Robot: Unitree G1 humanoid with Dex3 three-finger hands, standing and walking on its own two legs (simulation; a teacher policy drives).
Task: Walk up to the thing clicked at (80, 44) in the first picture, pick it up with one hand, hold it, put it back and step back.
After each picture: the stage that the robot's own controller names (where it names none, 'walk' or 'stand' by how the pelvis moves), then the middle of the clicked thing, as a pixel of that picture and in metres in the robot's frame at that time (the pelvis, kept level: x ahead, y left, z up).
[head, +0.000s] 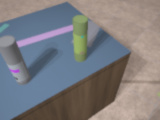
stand; (80, 40) +0.65 +0.04 -0.03
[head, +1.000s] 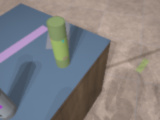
walk; (60, 45) +0.55 +0.11 -0.01
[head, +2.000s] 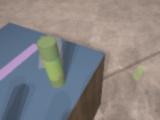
stand; (53, 64) +0.46 +0.16 +0.00
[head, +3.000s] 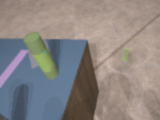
walk; (43, 58) +0.53 +0.24 +0.00
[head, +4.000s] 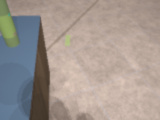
walk; (5, 23) +0.71 +0.33 +0.04
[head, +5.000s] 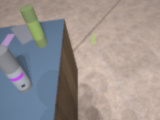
walk; (35, 28) +0.79 +0.30 +0.00
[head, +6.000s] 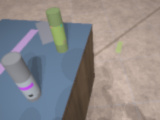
stand; (58, 32) +0.71 +0.19 -0.01
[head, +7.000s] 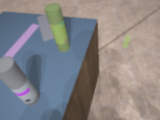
stand; (58, 30) +0.66 +0.17 -0.01
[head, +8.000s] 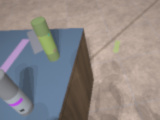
stand; (46, 41) +0.66 +0.23 -0.01
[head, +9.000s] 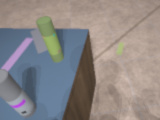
stand; (51, 41) +0.64 +0.23 -0.01
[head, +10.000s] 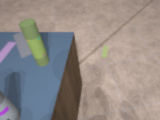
stand; (36, 44) +0.63 +0.23 +0.01
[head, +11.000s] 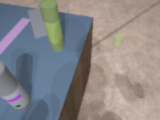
stand; (53, 28) +0.61 +0.21 -0.01
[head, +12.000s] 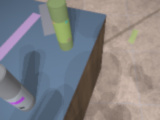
stand; (62, 27) +0.59 +0.17 -0.01
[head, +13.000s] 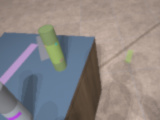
stand; (54, 50) +0.59 +0.20 +0.00
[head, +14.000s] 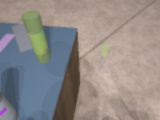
stand; (38, 39) +0.59 +0.22 +0.03
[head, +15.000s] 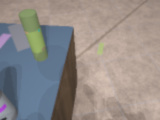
stand; (35, 37) +0.60 +0.25 +0.03
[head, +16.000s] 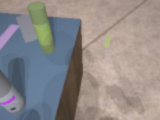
stand; (43, 30) +0.61 +0.25 +0.01
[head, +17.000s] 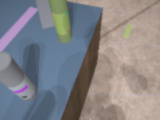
stand; (61, 19) +0.63 +0.17 -0.01
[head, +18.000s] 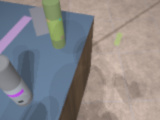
stand; (55, 25) +0.63 +0.18 -0.01
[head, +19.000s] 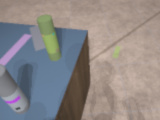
stand; (50, 40) +0.65 +0.22 -0.02
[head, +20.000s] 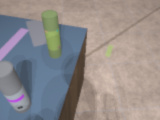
stand; (52, 36) +0.65 +0.17 -0.02
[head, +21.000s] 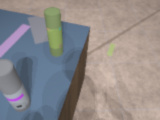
stand; (54, 34) +0.64 +0.17 -0.02
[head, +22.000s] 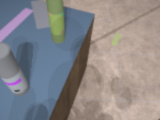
rise first; (56, 20) +0.66 +0.19 -0.02
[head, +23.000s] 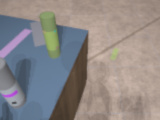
go down; (51, 36) +0.66 +0.21 -0.02
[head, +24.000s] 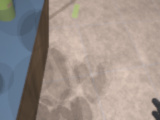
go down; out of the picture +0.66 +0.22 +0.06
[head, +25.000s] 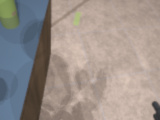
approach; out of the picture +0.66 +0.22 +0.05
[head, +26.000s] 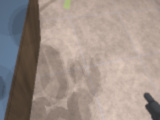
close in; out of the picture +0.67 +0.23 +0.09
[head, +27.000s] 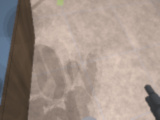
close; out of the picture +0.68 +0.23 +0.09
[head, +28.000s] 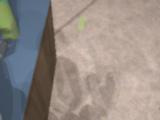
lift; (0, 11) +0.63 +0.24 +0.06
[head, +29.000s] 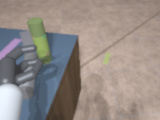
lift; (40, 42) +0.66 +0.23 +0.00
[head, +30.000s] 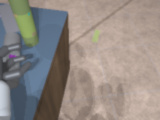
hold; (25, 21) +0.65 +0.22 +0.02
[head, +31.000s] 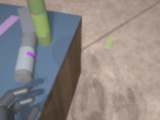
hold; (40, 21) +0.67 +0.20 +0.04
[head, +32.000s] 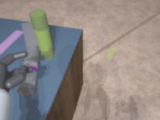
go down; (43, 36) +0.64 +0.21 +0.02
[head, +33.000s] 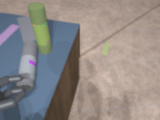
hold; (41, 30) +0.66 +0.21 +0.02
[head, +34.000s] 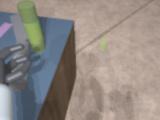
stand; (33, 29) +0.65 +0.23 +0.01
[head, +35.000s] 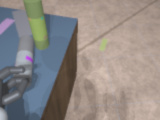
hold; (38, 25) +0.65 +0.21 +0.03
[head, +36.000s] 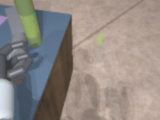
go down; (29, 22) +0.67 +0.22 +0.02
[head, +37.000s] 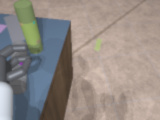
close; (30, 29) +0.64 +0.22 +0.03
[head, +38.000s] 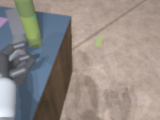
close; (30, 23) +0.67 +0.22 +0.02
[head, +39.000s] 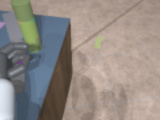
hold; (28, 28) +0.64 +0.22 +0.03
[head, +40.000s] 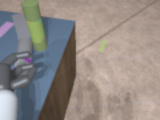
close; (35, 27) +0.67 +0.22 +0.02
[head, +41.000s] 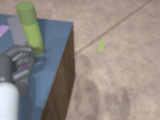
hold; (32, 31) +0.64 +0.22 +0.03
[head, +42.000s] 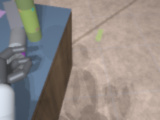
stand; (29, 16) +0.67 +0.22 +0.03
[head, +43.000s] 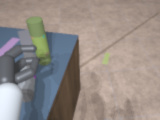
stand; (40, 43) +0.64 +0.22 +0.02
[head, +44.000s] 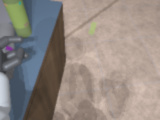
hold; (16, 11) +0.67 +0.23 +0.04
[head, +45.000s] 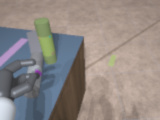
close; (46, 42) +0.66 +0.22 +0.01
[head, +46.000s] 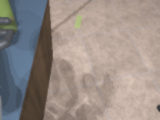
hold; out of the picture +0.65 +0.23 +0.06
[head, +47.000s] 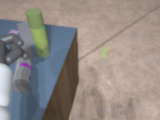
crouch; (39, 35) +0.67 +0.22 +0.01
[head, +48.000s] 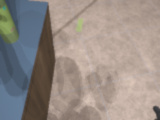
crouch; (1, 16) +0.65 +0.23 +0.02
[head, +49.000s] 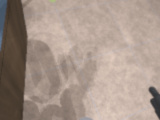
lower; out of the picture +0.66 +0.25 +0.09
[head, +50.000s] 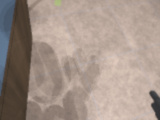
lower; out of the picture +0.66 +0.24 +0.09
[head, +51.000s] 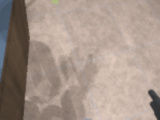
lower; out of the picture +0.66 +0.24 +0.09
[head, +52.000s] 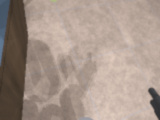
lower; out of the picture +0.66 +0.24 +0.09
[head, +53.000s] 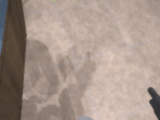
open; out of the picture +0.67 +0.25 +0.09
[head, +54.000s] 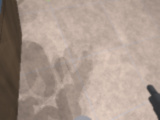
withdraw; out of the picture +0.68 +0.25 +0.10
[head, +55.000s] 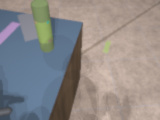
sink last; (43, 28) +0.65 +0.21 +0.02
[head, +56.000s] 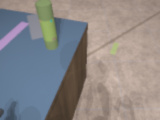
stand; (48, 27) +0.68 +0.22 +0.02
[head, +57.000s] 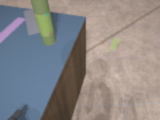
stand; (44, 21) +0.68 +0.22 +0.04
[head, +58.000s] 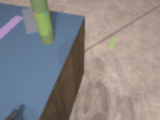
stand; (43, 20) +0.68 +0.22 +0.05
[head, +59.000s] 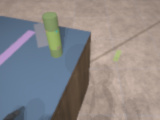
stand; (53, 36) +0.69 +0.18 -0.02
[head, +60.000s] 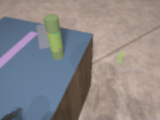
stand; (54, 38) +0.67 +0.19 -0.03
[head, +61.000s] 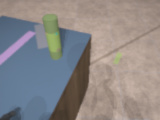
stand; (53, 38) +0.68 +0.19 -0.03
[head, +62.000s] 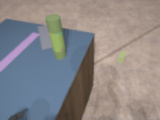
walk; (57, 38) +0.68 +0.17 -0.02
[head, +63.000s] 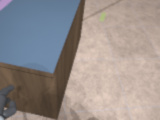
walk; out of the picture +1.11 +0.07 +0.05
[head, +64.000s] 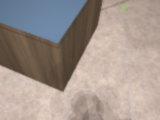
stand; out of the picture +1.27 +0.07 +0.00
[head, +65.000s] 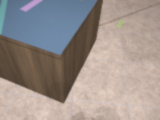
stand; out of the picture +1.29 +0.04 -0.03
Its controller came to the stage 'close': yes
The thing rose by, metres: 0.00
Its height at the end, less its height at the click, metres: +0.00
